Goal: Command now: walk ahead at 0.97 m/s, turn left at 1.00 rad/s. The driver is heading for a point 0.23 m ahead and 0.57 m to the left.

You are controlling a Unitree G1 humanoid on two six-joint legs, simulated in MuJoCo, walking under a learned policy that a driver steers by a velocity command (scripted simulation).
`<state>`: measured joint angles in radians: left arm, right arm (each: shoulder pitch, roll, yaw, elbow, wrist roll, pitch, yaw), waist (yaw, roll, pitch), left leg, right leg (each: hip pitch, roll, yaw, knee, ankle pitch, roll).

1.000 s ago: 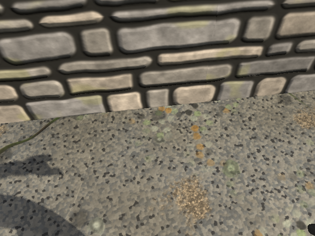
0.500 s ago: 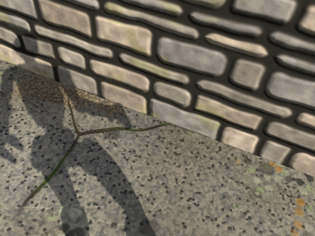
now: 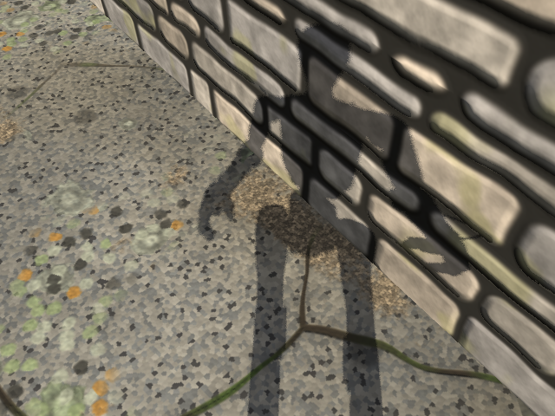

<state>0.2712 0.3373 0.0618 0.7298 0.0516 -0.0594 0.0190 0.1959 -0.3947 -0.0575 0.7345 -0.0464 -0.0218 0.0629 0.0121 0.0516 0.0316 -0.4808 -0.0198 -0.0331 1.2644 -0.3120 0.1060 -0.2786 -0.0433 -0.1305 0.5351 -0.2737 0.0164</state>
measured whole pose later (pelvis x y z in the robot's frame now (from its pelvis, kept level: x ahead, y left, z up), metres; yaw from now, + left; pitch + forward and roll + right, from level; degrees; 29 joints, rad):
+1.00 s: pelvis +0.90 +0.30 +0.00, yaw +56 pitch +0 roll -1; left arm 0.53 0.35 0.07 0.96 0.00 -0.13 0.03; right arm 0.01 -0.36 -0.06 0.68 -0.06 0.01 0.05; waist 0.07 0.04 0.04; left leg -0.78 -0.06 -0.09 1.15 -0.16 0.10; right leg 0.00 -0.06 -0.16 0.42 -0.42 0.02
